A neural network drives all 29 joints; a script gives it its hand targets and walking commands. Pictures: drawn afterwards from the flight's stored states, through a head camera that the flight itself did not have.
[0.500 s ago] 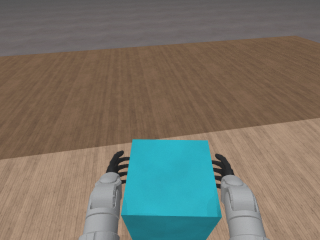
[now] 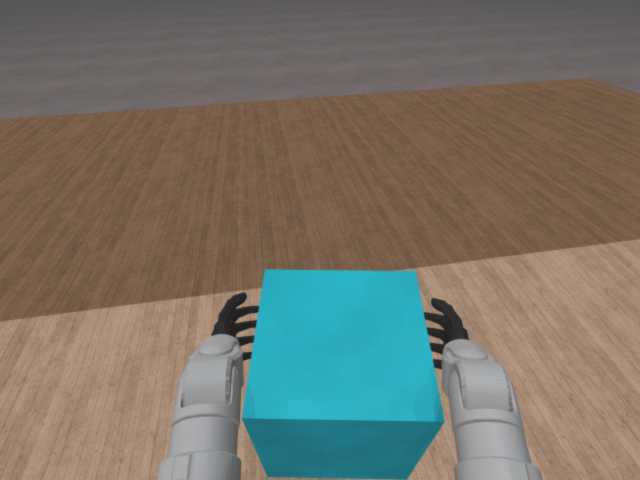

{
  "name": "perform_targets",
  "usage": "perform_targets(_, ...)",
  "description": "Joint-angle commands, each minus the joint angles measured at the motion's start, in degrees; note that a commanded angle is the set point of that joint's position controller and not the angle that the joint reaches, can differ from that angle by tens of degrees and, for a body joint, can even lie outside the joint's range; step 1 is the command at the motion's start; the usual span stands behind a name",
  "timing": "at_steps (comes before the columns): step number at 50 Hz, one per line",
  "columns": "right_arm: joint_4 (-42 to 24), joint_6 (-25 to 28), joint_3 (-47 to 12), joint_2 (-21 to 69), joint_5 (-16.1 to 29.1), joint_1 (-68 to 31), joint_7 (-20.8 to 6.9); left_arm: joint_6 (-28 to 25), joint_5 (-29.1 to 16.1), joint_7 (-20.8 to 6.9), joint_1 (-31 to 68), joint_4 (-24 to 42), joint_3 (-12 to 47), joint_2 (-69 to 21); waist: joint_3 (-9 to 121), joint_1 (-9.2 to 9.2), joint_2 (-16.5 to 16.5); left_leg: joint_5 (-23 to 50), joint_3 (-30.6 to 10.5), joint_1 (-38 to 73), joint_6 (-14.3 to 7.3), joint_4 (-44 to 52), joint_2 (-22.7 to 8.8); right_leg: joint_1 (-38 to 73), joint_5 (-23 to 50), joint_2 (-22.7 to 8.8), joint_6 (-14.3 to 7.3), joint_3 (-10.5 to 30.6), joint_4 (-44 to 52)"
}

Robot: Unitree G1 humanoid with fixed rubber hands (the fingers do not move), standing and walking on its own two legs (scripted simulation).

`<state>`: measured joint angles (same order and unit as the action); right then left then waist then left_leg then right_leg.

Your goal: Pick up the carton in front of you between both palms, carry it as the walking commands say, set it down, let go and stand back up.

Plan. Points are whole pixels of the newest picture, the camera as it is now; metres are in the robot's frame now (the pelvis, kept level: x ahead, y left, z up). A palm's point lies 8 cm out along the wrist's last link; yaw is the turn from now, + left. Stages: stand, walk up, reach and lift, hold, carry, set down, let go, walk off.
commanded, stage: hold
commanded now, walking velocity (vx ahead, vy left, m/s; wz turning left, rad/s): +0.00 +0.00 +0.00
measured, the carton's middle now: (338, 378) +0.30 +0.00 -0.03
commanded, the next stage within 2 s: carry in 0.84 s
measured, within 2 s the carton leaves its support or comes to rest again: neither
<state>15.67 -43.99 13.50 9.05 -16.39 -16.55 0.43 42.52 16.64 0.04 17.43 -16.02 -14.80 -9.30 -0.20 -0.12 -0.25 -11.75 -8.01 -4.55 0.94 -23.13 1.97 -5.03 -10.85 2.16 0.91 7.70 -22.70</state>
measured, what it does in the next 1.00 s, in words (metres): stands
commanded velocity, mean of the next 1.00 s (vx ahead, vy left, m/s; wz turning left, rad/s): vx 0.10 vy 0.00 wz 0.00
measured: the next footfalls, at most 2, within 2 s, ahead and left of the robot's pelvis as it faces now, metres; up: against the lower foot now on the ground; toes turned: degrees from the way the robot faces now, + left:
right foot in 1.24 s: +0.15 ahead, -0.09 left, +0.00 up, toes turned -7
left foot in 1.56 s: +0.40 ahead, +0.15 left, +0.00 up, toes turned +13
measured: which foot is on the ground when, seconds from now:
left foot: down 0.00-1.00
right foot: down 0.00-1.00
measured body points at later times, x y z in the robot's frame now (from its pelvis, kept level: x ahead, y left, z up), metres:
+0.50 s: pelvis +0.01 +0.00 +0.00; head -0.04 +0.00 +0.45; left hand +0.31 +0.15 +0.04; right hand +0.30 -0.15 +0.04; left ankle +0.02 +0.13 -0.74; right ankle +0.03 -0.13 -0.74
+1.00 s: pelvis +0.02 +0.01 -0.01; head -0.02 +0.01 +0.44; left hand +0.32 +0.16 +0.05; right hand +0.32 -0.14 +0.05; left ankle +0.02 +0.14 -0.74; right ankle +0.03 -0.13 -0.74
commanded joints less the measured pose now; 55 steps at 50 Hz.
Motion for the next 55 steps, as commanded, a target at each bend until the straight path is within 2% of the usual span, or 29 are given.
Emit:
perform_targets(1, -3.5, 3.2, -33.3, 54.6, 17.0, -35.2, -15.0, -1.5, -16.2, -15.2, 31.0, 0.1, 33.0, -55.3, 13.8, -0.09, 0.1, 3.2, 4.6, 0.4, -0.3, 4.4, 3.3, 3.7, 2.7, 3.2, -0.1, -4.3, 3.9)
perform_targets(21, -7.2, 2.6, -34.3, 53.7, 17.7, -29.5, -14.3, -0.9, -17.0, -14.5, 25.7, 4.0, 34.4, -54.3, 14.8, 0.02, 0.0, 11.8, 4.0, 3.0, 0.1, 4.6, 3.6, 6.2, 11.2, 3.6, 0.1, -3.8, 4.0)
perform_targets(41, -6.5, 2.9, -34.2, 53.5, 17.5, -31.1, -14.5, -1.1, -16.9, -14.5, 27.3, 3.3, 34.2, -54.5, 13.8, 0.12, 0.0, 8.3, 4.2, 2.2, -0.1, 4.6, 3.5, 5.0, 7.3, 3.5, -0.1, -4.1, 4.0)
perform_targets(42, -6.6, 2.8, -33.6, 52.6, 17.6, -32.1, -14.3, -1.0, -17.1, -14.4, 28.5, 3.5, 34.2, -53.9, 12.9, 0.06, 0.9, -0.7, 2.3, -5.5, -0.9, 0.3, -6.3, -2.0, -2.6, -6.6, -0.9, -2.0, 0.0)
perform_targets(43, -7.2, 2.8, -34.2, 53.1, 17.9, -32.1, -14.2, -1.0, -17.4, -14.1, 28.0, 3.9, 34.7, -53.9, 13.4, 0.07, 1.6, -12.5, 0.4, -7.2, -1.3, 1.5, -5.6, -4.2, -14.5, -6.6, -1.4, 0.4, 2.5)
perform_targets(44, -9.0, 2.7, -35.3, 53.2, 18.8, -32.7, -14.0, -0.9, -18.1, -13.9, 28.0, 5.6, 35.9, -53.9, 12.5, -0.03, 2.0, -22.8, 0.6, -10.4, -1.4, 1.7, -4.5, -6.7, -25.7, -6.4, -1.8, 1.2, 4.1)
perform_targets(45, -10.7, 2.4, -36.7, 53.5, 19.7, -33.5, -13.9, -0.6, -18.8, -13.5, 28.7, 7.4, 36.9, -54.1, 12.0, -0.13, 2.5, -27.2, 1.5, -13.0, -1.3, 0.2, -3.8, -7.6, -31.3, -6.8, -2.4, 1.9, 4.8)
perform_targets(48, -16.0, 0.1, -41.6, 52.9, 23.0, -33.1, -12.9, 1.5, -21.3, -12.0, 27.2, 12.9, 40.9, -53.5, 16.7, -0.6, 7.9, -12.5, 9.3, -14.3, -0.2, -10.6, -1.1, -4.9, -25.6, -11.9, -5.5, 6.3, 6.6)
perform_targets(49, -17.9, -1.2, -43.2, 52.4, 24.4, -32.8, -12.7, 2.8, -22.3, -11.4, 26.3, 15.1, 42.4, -52.8, 17.9, -0.56, 9.0, -11.9, 10.8, -14.3, -0.5, -8.9, -0.6, -4.8, -25.9, -13.2, -6.5, 7.0, 6.7)
perform_targets(51, -21.4, -4.2, -45.5, 51.4, 27.1, -33.3, -12.1, 6.2, -24.2, -10.3, 27.1, 20.4, 45.3, -50.8, 18.3, -0.47, 7.2, -13.6, 11.1, -9.7, -1.5, -3.6, -1.0, -9.5, -28.1, -11.8, -5.8, 3.1, 4.6)
perform_targets(52, -22.9, -6.0, -46.0, 50.6, 28.0, -33.6, -11.8, 8.0, -25.2, -10.0, 27.7, 22.5, 46.3, -50.2, 17.3, -0.4, 3.2, -16.6, 7.5, -6.5, -2.4, 0.4, -3.7, -13.8, -27.2, -9.5, -4.4, -1.0, 0.1)
perform_targets(53, -23.4, -7.9, -46.1, 49.5, 28.4, -31.9, -11.3, 9.9, -26.5, -9.7, 28.9, 24.5, 47.4, -49.5, 16.5, 0.48, -6.1, -23.1, -3.8, -2.8, -4.9, 6.3, -11.1, -20.2, -23.3, -6.0, -1.9, -7.0, -10.8)
perform_targets(54, -23.8, -9.8, -46.0, 48.1, 28.6, -30.0, -10.8, 12.0, -27.9, -9.5, 28.9, 25.1, 48.3, -49.0, 15.0, 1.2, -14.7, -24.4, -15.2, 3.4, -8.0, 12.3, -18.0, -29.7, -17.5, -2.3, -0.1, -13.3, -21.4)
perform_targets(55, -24.9, -11.4, -45.6, 46.7, 28.4, -29.2, -10.2, 13.8, -29.5, -9.5, 29.6, 26.3, 49.4, -48.9, 12.3, 1.51, -15.4, -16.6, -19.7, 5.8, -11.2, 12.4, -21.3, -35.6, -19.8, -3.3, -0.5, -12.9, -20.6)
